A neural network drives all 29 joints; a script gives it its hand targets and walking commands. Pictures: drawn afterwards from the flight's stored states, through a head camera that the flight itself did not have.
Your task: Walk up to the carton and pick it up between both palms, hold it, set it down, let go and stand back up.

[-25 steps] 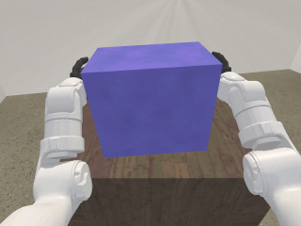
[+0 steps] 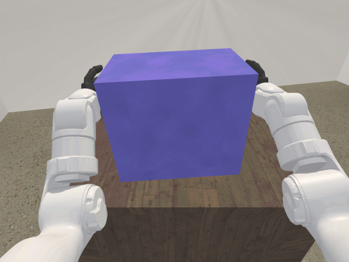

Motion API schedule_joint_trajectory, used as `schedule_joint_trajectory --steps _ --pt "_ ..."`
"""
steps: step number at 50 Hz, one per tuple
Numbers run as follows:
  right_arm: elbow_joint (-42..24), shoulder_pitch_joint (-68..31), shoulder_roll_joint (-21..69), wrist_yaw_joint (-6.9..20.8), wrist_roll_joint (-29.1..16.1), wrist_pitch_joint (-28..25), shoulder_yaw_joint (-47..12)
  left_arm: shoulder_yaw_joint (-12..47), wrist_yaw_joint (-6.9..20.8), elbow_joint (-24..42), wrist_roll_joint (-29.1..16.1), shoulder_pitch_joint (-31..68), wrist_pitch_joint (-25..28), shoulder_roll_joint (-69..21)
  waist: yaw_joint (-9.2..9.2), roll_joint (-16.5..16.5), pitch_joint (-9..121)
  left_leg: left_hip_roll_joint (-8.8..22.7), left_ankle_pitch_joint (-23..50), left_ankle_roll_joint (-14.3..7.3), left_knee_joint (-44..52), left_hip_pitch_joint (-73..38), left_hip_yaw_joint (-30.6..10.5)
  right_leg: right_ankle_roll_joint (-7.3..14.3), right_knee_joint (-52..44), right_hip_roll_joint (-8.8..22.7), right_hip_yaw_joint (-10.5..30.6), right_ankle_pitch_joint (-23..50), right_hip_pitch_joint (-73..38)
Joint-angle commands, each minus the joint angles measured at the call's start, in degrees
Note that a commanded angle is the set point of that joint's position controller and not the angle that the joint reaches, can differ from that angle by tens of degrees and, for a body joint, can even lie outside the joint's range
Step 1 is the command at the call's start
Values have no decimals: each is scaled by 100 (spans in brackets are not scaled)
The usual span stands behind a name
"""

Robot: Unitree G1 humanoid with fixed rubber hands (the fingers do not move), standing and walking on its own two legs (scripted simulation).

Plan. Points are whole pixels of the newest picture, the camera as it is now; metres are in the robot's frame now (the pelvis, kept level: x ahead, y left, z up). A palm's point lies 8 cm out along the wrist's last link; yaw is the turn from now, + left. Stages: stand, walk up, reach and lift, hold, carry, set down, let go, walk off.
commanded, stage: hold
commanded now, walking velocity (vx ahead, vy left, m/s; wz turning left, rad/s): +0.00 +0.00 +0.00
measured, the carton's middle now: (176, 114) +0.37 +0.01 +0.24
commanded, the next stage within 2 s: none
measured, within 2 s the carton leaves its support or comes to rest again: neither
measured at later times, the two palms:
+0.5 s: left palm (90, 98) +0.37 +0.19 +0.28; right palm (257, 92) +0.37 -0.17 +0.29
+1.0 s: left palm (92, 98) +0.37 +0.19 +0.28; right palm (259, 94) +0.37 -0.17 +0.29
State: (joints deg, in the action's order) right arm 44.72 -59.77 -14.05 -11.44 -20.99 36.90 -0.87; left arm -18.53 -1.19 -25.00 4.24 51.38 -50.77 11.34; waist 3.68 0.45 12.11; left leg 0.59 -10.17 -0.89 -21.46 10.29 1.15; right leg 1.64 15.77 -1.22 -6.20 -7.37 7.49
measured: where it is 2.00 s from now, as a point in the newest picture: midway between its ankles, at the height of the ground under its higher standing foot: outside the picture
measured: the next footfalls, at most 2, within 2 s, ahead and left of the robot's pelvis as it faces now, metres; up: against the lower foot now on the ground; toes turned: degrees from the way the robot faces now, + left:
none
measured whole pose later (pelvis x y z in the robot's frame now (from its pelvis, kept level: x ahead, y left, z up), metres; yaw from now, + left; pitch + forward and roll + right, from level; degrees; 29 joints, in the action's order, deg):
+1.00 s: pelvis +0.00 +0.00 +0.00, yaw +0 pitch -1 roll -1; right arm 44.7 -59.6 -14.2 -11.5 -21.1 37.6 -0.5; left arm -18.7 -1.3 -25.2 4.6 51.7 -50.8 11.0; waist 3.9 0.5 11.9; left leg 0.5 -10.3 -1.0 -21.9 10.4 1.1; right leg 1.5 15.9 -1.2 -6.0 -7.3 7.5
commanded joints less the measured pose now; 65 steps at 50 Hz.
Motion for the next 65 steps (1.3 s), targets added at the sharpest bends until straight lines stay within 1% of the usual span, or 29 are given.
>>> schedule_joint_trajectory --steps 1,4,5,6,7,10,12,14,16,18,20,25,26,27,30,32,33,37,41,42,44,47,49,51,53,57,58,60,65 --pt "-2185 -4912 3844 865 -1112 -148 -1139 2298 879 1516 -1090 5176 590 -3443 55 259 2027 -193 1358 230 151 -381 -465 -274 79 -152 742 1385 -1150" --pt "-2268 -4852 3859 846 -1171 -151 -1162 2327 877 1625 -1087 5128 574 -3430 100 287 2086 -205 1482 234 136 -465 -462 -288 87 -168 740 1511 -1197" --pt "-2407 -4960 3877 845 -1161 -165 -1157 2341 875 1694 -1125 5211 588 -3462 72 269 2211 -203 1410 225 127 -438 -478 -284 104 -154 736 1448 -1213" --pt "-2275 -4850 3819 835 -1108 -138 -1109 2274 879 1529 -1063 5122 575 -3380 80 253 1983 -210 1252 212 147 -355 -451 -285 64 -145 744 1319 -1132" --pt "-2371 -4996 3866 853 -1136 -159 -1148 2338 878 1629 -1105 5223 592 -3446 38 256 2091 -208 1205 212 171 -304 -467 -281 92 -159 717 1217 -1154" --pt "-2307 -4983 3853 869 -1080 -154 -1114 2349 869 1492 -1096 5200 591 -3477 41 305 1994 -201 1114 209 188 -274 -467 -259 66 -144 748 1084 -1103" --pt "-2135 -5015 3835 899 -1049 -142 -1051 2328 859 1415 -1092 5266 586 -3467 53 304 1880 -173 1012 221 227 -271 -487 -223 41 -156 718 906 -952" --pt "-2013 -4983 3870 916 -1018 -138 -1059 2267 852 1297 -1050 5218 598 -3436 11 179 1768 -158 889 177 270 -194 -468 -241 16 -146 730 829 -944" --pt "-1856 -4944 3851 932 -1016 -120 -1013 2207 860 1201 -1013 5252 595 -3439 -16 230 1716 -148 832 171 298 -189 -472 -229 18 -137 741 755 -957" --pt "-1918 -4984 3817 943 -1036 -142 -1021 2264 860 1251 -1063 5222 602 -3471 -6 295 1861 -150 884 179 277 -175 -482 -215 23 -137 764 805 -1044" --pt "-2036 -5074 3879 950 -1062 -177 -1038 2312 836 1367 -1124 5334 637 -3507 -6 251 2106 -135 1027 192 233 -275 -500 -218 69 -173 730 890 -1039" --pt "-2030 -5097 3908 940 -1040 -183 -1001 2343 812 1342 -1156 5366 645 -3577 57 320 2076 -155 1078 186 206 -293 -489 -208 42 -150 744 948 -945" --pt "-2055 -5062 3916 943 -1070 -180 -1030 2338 796 1422 -1152 5375 658 -3581 22 314 2118 -143 1174 199 184 -329 -501 -220 65 -163 743 1022 -998" --pt "-2038 -4997 3872 934 -1053 -182 -1006 2352 792 1424 -1157 5306 648 -3580 56 316 2097 -150 1198 212 159 -381 -507 -222 64 -164 732 1056 -983" --pt "-2023 -4971 3855 925 -1069 -158 -1033 2326 803 1406 -1119 5292 620 -3532 28 279 2065 -161 1133 198 180 -280 -513 -241 58 -151 743 1020 -1027" --pt "-2121 -5024 3895 912 -1118 -171 -1075 2381 802 1460 -1151 5315 622 -3563 54 347 2152 -175 1219 205 164 -299 -500 -245 79 -147 751 1147 -1080" --pt "-2133 -5011 3870 899 -1110 -168 -1070 2328 800 1415 -1151 5256 622 -3511 42 286 2090 -156 1208 204 171 -297 -512 -243 66 -145 741 1180 -1086" --pt "-2097 -4926 3838 867 -1111 -135 -1095 2240 857 1366 -1061 5120 568 -3474 38 271 1919 -188 1233 201 186 -299 -473 -261 43 -135 760 1260 -1165" --pt "-2094 -4958 3794 882 -1083 -137 -1037 2373 857 1417 -1104 5238 569 -3530 136 354 1958 -163 1200 246 176 -347 -493 -227 36 -172 722 1106 -1020" --pt "-2111 -4946 3832 888 -1107 -136 -1029 2381 853 1500 -1148 5286 590 -3530 95 355 1927 -171 1250 252 169 -357 -488 -225 52 -178 711 1125 -972" --pt "-2155 -4950 3835 887 -1112 -138 -1070 2372 845 1499 -1101 5222 569 -3547 91 345 1991 -171 1325 251 154 -384 -502 -239 63 -172 710 1207 -1039" --pt "-1979 -4973 3816 905 -1086 -119 -1037 2232 869 1274 -1021 5217 561 -3439 58 309 1816 -177 981 207 230 -212 -463 -244 21 -132 744 923 -1014" --pt "-2244 -5158 3935 923 -1119 -164 -1134 2341 847 1437 -1120 5355 611 -3521 -29 242 2115 -178 1079 177 199 -252 -492 -251 73 -142 743 1007 -1081" --pt "-2213 -5139 3939 918 -1146 -158 -1156 2280 821 1354 -1110 5273 623 -3479 -50 161 2079 -163 1104 162 208 -268 -509 -253 61 -167 732 1070 -1081" --pt "-2273 -5137 3939 916 -1163 -167 -1144 2333 802 1398 -1128 5304 618 -3536 -51 214 2110 -163 1138 171 188 -263 -502 -255 76 -180 738 1050 -1070" --pt "-2093 -5060 3833 910 -1052 -139 -1034 2264 812 1159 -1122 5178 602 -3514 17 186 1869 -163 915 149 256 -202 -480 -226 5 -149 765 827 -929" --pt "-2053 -5065 3846 916 -1039 -142 -1030 2274 815 1191 -1105 5225 605 -3536 -13 200 1947 -157 908 153 236 -214 -486 -223 9 -133 776 809 -961" --pt "-2065 -5060 3881 913 -1086 -139 -1042 2351 814 1328 -1167 5330 611 -3570 32 300 2049 -180 1058 178 189 -252 -490 -231 33 -129 775 952 -948" --pt "-2114 -5066 3858 872 -1109 -140 -1030 2349 825 1355 -1155 5302 601 -3590 96 338 2084 -175 1127 197 170 -246 -504 -240 63 -146 751 1101 -1100"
